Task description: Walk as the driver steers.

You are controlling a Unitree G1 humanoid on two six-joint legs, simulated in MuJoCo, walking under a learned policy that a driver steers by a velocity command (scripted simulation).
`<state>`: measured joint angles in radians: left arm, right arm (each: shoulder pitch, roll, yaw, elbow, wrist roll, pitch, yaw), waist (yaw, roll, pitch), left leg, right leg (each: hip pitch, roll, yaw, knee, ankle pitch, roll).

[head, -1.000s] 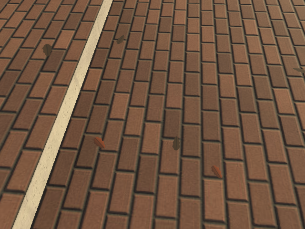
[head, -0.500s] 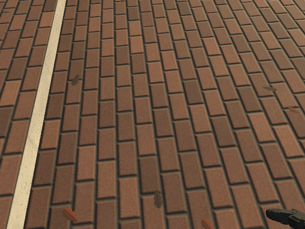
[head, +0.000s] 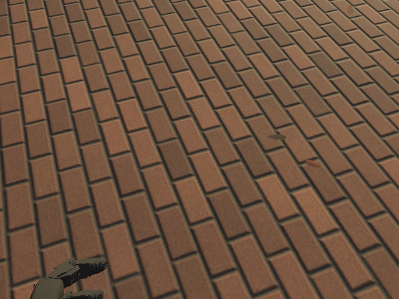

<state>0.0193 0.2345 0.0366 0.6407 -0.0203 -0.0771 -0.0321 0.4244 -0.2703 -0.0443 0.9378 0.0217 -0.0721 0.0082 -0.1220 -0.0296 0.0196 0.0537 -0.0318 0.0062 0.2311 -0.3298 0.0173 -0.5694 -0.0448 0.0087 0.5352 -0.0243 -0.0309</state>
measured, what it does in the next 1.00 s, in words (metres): walks ahead, turning left: right foot, then left foot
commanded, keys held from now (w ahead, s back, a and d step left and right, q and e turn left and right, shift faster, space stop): w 0.10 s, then no key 0.28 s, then q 0.22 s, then w+q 0.40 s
